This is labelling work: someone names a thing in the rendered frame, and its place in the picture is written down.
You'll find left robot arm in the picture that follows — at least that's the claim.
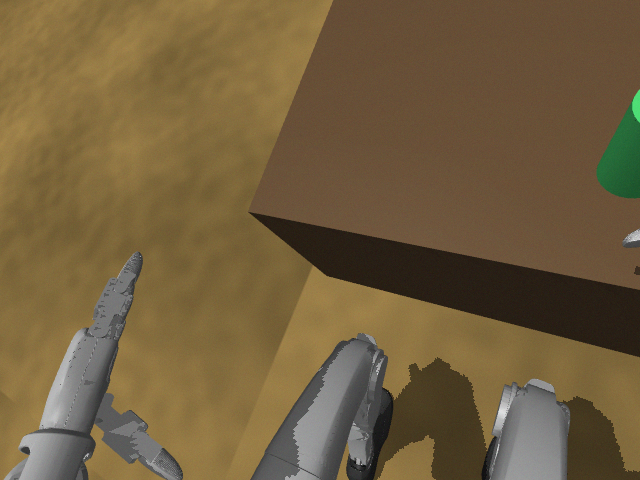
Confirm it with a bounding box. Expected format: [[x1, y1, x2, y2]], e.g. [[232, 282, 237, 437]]
[[4, 429, 96, 480]]

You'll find left robot foot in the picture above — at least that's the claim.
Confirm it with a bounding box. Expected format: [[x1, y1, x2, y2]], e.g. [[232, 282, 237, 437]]
[[346, 388, 393, 480]]

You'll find left robot hand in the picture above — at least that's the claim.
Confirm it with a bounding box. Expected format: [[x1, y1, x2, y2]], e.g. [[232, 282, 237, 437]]
[[39, 251, 183, 480]]

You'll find can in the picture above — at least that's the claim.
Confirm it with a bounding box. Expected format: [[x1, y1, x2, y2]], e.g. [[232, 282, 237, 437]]
[[596, 90, 640, 198]]

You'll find right robot foot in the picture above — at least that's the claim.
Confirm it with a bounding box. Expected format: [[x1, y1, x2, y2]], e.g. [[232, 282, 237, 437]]
[[481, 436, 497, 480]]

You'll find right robot hand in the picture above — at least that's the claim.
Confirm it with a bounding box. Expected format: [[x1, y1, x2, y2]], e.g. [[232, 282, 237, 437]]
[[622, 229, 640, 248]]

